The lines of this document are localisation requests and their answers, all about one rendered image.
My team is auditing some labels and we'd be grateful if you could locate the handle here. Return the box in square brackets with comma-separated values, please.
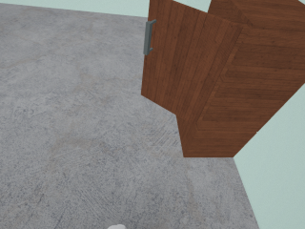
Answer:
[143, 19, 157, 55]

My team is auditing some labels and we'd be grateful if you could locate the cupboard door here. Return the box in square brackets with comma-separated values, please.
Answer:
[141, 0, 244, 126]

